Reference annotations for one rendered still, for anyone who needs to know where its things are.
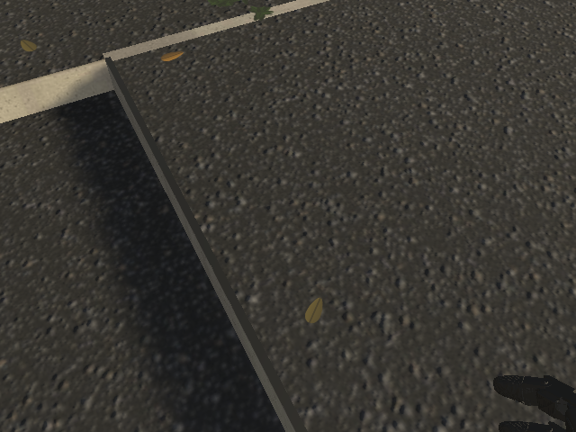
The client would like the robot right hand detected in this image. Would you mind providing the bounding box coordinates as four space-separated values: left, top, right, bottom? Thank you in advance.
493 375 576 432

